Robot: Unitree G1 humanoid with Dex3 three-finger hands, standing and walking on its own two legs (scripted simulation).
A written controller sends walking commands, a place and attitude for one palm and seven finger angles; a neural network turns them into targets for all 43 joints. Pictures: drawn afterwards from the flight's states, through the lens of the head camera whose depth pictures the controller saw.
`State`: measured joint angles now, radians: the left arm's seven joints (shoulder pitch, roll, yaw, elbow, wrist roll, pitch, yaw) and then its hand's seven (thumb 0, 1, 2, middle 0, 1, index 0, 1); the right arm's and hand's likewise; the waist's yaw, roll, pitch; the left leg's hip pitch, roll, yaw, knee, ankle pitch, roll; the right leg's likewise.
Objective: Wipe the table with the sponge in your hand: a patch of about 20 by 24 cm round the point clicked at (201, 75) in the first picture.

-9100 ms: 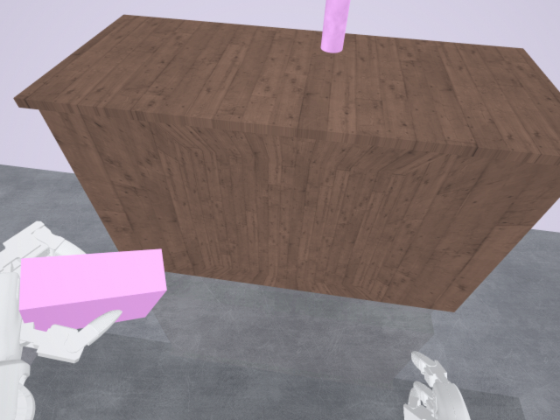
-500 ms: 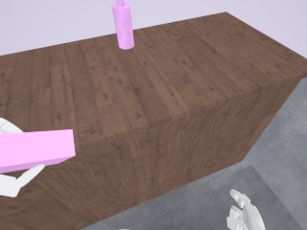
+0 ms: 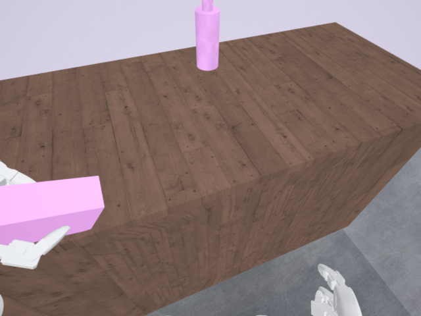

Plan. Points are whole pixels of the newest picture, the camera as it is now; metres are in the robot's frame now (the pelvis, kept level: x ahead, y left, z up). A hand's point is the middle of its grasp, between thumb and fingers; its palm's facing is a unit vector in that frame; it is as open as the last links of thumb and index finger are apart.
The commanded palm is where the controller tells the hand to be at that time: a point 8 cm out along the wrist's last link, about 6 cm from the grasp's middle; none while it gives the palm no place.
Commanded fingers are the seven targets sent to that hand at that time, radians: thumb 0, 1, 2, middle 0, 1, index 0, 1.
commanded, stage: shuffle to correct the standing spot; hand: left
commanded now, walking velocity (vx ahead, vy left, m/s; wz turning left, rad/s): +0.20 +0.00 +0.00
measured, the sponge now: (64, 210) +0.23 +0.23 +0.15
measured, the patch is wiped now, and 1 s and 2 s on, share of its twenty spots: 0.00 0.00 0.00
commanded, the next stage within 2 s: come to a stop and stand still in 0.26 s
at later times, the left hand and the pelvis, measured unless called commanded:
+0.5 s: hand (25, 168) +0.28 +0.30 +0.18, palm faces +0.42 -0.84 -0.34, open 9.3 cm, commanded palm +0.21 +0.33 +0.20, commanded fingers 0.00 0.10 1.30 -1.20 -1.60 -1.20 -1.60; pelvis +0.06 +0.05 +0.01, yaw +1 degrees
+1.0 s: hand (38, 159) +0.30 +0.29 +0.18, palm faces +0.40 -0.83 -0.39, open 9.3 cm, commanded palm +0.24 +0.33 +0.20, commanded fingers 0.00 0.10 1.30 -1.20 -1.60 -1.20 -1.60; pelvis +0.09 +0.05 +0.02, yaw +1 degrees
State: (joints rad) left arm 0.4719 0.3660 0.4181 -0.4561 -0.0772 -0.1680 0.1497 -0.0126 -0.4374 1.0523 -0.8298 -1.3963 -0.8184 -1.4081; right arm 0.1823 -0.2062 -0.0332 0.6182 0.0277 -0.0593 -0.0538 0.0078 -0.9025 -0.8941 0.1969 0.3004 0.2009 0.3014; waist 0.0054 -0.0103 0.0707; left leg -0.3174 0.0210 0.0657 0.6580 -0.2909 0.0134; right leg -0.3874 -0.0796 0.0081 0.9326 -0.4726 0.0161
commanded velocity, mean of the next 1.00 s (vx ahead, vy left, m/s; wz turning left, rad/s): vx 0.00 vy -0.03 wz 0.00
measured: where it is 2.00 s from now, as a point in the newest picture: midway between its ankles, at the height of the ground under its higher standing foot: outside the picture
